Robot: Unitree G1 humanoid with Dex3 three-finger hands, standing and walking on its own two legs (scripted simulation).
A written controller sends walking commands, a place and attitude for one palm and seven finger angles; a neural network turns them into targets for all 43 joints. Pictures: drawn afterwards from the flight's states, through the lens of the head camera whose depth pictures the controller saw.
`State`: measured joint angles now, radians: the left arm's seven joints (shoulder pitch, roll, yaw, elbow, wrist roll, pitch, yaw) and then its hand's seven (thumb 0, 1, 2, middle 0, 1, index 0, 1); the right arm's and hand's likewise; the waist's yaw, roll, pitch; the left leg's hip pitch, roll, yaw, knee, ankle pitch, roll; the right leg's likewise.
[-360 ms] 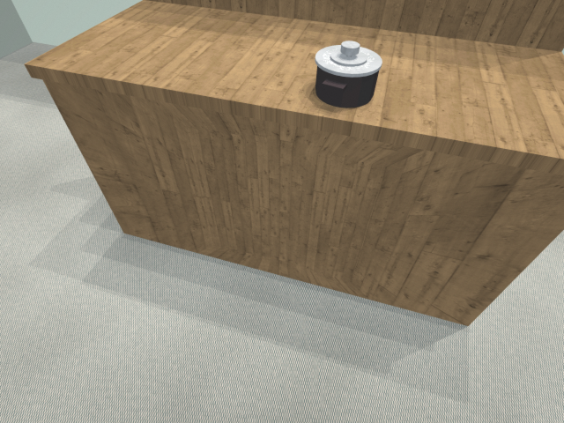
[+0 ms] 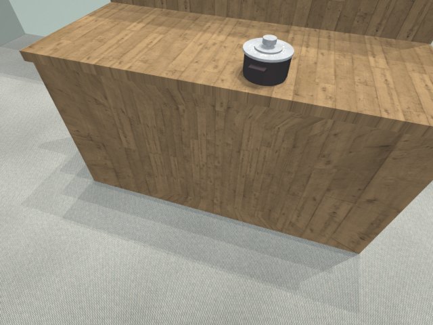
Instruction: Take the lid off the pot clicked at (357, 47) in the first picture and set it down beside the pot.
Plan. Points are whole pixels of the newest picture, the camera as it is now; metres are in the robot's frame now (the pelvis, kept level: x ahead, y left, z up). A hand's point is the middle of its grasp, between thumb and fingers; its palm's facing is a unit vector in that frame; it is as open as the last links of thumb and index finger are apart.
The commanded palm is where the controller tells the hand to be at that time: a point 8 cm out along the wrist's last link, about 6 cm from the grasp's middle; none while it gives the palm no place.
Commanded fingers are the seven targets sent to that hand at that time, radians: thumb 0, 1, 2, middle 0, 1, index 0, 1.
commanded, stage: look at it before walking up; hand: left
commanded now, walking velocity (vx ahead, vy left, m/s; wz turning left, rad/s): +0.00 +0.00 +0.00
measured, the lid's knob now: (269, 40) +0.88 -0.11 +0.15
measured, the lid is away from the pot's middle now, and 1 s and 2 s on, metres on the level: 0.00 0.00 0.00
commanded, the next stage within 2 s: turn to face it in 0.28 s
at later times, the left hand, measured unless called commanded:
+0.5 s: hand out of the picture +0.01 +0.18 -0.18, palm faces +0.02 -0.98 -0.20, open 7.4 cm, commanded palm none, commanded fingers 0.00 0.90 0.90 -0.20 -0.30 -0.20 -0.30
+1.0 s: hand out of the picture +0.08 +0.19 -0.18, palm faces -0.07 -0.97 -0.22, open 7.4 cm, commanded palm none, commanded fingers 0.00 0.90 0.90 -0.20 -0.30 -0.20 -0.30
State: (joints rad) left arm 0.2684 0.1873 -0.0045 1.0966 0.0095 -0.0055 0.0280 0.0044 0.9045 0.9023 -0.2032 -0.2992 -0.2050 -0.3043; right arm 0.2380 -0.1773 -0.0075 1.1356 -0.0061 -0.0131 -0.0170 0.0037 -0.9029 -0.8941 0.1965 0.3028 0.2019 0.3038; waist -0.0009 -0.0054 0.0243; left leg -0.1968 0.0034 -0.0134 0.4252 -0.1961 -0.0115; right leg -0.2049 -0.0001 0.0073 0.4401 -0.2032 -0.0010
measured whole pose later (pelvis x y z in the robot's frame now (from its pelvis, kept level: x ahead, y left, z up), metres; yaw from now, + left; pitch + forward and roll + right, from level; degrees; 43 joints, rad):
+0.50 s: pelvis +0.01 +0.00 +0.00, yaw -1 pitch -2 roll +0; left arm 0.30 0.17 0.00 1.10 0.01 0.00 0.03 0.00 0.91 0.90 -0.20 -0.30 -0.20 -0.30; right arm 0.25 -0.16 -0.01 1.14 0.00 -0.01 -0.03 0.00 -0.90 -0.89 0.20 0.30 0.20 0.30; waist 0.01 0.00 0.03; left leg -0.19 0.01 0.01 0.43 -0.22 -0.01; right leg -0.21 0.01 0.03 0.45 -0.22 0.00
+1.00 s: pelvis +0.01 +0.01 -0.01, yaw -8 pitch +0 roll +0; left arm 0.24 0.18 0.06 0.99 0.01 0.04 0.02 0.00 0.90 0.90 -0.20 -0.30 -0.21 -0.30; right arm 0.23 -0.19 -0.05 1.04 0.00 0.00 -0.04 0.00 -0.90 -0.89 0.19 0.30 0.20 0.30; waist 0.00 -0.01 0.04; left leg -0.25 0.03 0.07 0.57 -0.32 0.00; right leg -0.31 0.06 0.13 0.58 -0.26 0.00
